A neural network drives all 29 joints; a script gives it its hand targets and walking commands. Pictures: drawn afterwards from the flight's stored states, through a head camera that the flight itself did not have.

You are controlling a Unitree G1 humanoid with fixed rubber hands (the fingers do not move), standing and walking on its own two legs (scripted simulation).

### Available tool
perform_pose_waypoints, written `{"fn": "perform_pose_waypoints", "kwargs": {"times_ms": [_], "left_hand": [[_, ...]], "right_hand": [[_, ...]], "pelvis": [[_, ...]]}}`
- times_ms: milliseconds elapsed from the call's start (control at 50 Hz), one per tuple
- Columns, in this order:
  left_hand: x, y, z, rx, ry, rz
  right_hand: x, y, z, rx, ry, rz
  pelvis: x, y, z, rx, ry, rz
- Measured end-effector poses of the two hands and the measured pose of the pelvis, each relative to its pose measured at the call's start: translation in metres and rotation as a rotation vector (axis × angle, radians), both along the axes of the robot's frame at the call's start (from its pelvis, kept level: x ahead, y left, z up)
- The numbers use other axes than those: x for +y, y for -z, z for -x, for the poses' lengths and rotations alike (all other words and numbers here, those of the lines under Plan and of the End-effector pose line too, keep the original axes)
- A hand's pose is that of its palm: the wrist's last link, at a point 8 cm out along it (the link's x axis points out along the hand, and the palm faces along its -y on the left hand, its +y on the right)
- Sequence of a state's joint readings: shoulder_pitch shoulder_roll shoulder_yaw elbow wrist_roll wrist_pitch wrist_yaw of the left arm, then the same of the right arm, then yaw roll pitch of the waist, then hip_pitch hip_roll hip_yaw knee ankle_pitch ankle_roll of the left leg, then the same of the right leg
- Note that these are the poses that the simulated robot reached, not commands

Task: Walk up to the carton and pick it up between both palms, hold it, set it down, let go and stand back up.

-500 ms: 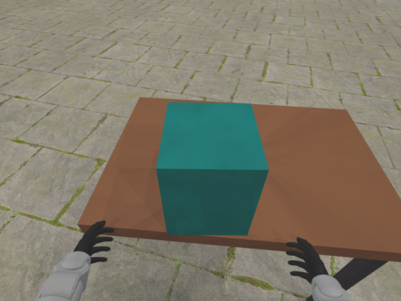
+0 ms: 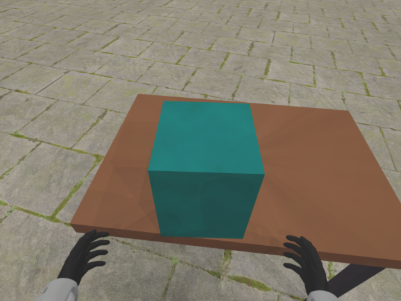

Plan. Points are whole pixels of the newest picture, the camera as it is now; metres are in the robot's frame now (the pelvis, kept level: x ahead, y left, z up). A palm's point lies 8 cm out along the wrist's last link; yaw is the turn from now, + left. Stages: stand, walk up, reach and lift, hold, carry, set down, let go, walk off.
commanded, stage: reach and lift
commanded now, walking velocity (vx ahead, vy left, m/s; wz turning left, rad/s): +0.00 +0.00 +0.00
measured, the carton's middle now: (204, 171) +0.40 +0.00 +0.03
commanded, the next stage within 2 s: none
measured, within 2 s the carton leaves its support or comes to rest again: neither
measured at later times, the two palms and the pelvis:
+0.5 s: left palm (85, 252) +0.21 +0.22 +0.02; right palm (311, 265) +0.20 -0.20 +0.01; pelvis +0.00 +0.00 +0.00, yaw -2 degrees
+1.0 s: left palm (92, 203) +0.29 +0.22 +0.07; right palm (307, 216) +0.27 -0.19 +0.07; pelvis +0.02 +0.03 +0.01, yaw -4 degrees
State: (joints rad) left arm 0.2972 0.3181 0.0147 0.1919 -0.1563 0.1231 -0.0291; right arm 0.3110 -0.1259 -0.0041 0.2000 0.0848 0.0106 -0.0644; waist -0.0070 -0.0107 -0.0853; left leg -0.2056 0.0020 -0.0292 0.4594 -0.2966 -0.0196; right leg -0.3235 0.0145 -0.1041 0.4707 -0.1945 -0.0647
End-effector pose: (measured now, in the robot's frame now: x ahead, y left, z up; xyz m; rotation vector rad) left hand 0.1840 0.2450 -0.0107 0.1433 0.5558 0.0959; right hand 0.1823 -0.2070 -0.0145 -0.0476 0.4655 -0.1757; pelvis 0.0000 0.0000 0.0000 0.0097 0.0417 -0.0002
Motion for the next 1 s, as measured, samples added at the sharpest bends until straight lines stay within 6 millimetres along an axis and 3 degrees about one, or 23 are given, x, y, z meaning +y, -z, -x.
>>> {"fn": "perform_pose_waypoints", "kwargs": {"times_ms": [220,340,440,620,820,1000], "left_hand": [[-0.020,-0.017,-0.010,-0.136,0.015,0.049],[-0.016,-0.020,-0.013,-0.169,0.003,0.006],[-0.017,-0.025,-0.019,-0.238,0.000,0.026],[-0.027,-0.039,-0.048,-0.355,0.031,0.054],[-0.028,-0.048,-0.068,-0.351,0.029,0.077],[-0.026,-0.081,-0.101,-0.345,0.025,0.094]], "right_hand": [[-0.005,-0.016,0.008,-0.078,0.022,-0.039],[0.002,-0.012,0.007,-0.079,-0.012,-0.061],[0.007,-0.022,-0.010,-0.152,-0.017,-0.062],[0.012,-0.040,-0.044,-0.241,-0.013,-0.065],[0.020,-0.054,-0.061,-0.252,-0.016,-0.059],[0.018,-0.089,-0.087,-0.284,-0.020,-0.054]], "pelvis": [[-0.002,0.000,0.005,-0.015,-0.004,-0.003],[-0.005,-0.004,0.007,-0.097,0.036,0.002],[-0.005,-0.004,0.003,-0.119,0.033,0.005],[0.003,-0.005,-0.005,-0.133,0.032,0.013],[0.019,-0.008,-0.014,-0.136,0.047,0.028],[0.034,-0.010,-0.018,-0.118,0.067,0.037]]}}
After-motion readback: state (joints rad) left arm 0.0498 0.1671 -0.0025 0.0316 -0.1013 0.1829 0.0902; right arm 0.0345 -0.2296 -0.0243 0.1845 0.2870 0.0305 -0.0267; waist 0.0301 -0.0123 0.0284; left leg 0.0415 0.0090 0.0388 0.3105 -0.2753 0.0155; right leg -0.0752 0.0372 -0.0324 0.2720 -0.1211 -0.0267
